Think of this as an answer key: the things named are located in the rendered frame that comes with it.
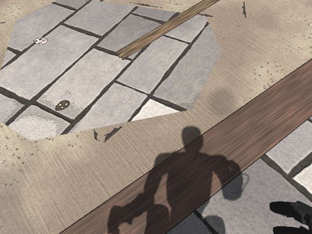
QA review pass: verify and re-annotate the robot right hand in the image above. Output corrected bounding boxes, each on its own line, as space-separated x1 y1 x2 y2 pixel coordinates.
269 201 312 234

